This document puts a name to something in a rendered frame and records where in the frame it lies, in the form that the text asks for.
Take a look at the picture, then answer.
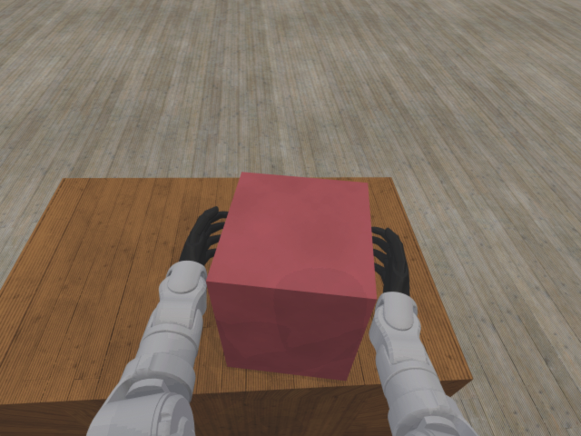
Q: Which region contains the left robot hand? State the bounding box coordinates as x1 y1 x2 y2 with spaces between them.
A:
179 206 228 266

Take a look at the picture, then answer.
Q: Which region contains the left robot upper arm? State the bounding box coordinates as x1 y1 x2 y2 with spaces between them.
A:
88 391 195 436

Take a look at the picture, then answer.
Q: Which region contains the left robot forearm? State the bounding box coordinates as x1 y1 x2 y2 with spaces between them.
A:
86 261 207 436

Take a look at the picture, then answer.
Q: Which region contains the right robot forearm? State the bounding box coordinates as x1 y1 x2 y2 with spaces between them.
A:
369 292 478 436

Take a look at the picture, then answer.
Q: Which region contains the carton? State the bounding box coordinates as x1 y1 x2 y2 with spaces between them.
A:
206 172 377 381

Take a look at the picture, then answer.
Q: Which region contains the right robot hand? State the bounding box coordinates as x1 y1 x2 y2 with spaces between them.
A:
371 227 409 296

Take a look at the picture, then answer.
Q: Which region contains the pedestal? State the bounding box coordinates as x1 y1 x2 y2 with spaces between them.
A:
0 177 473 436

